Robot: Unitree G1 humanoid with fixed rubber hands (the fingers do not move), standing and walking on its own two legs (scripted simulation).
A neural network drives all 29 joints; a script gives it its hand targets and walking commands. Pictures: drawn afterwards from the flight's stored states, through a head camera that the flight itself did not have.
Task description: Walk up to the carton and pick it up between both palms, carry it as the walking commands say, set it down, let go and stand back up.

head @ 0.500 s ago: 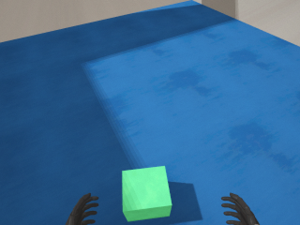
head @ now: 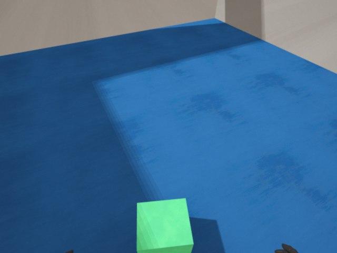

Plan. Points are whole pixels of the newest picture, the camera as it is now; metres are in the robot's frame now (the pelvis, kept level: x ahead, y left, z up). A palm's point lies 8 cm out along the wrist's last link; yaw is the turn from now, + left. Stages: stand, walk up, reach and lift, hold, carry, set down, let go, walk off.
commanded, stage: stand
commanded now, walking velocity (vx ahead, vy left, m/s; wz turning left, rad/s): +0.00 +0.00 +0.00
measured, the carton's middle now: (163, 230) +0.41 +0.04 -0.65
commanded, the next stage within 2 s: none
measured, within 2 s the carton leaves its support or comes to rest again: neither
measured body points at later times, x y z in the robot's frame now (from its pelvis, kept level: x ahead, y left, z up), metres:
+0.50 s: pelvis +0.00 +0.01 +0.01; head -0.01 +0.02 +0.46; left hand +0.10 +0.30 -0.12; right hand +0.10 -0.29 -0.10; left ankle -0.02 +0.11 -0.74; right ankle -0.02 -0.12 -0.74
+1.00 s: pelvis -0.02 +0.00 +0.01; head -0.03 +0.01 +0.46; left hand +0.07 +0.30 -0.12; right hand +0.07 -0.30 -0.11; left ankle -0.02 +0.11 -0.74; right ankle -0.02 -0.12 -0.74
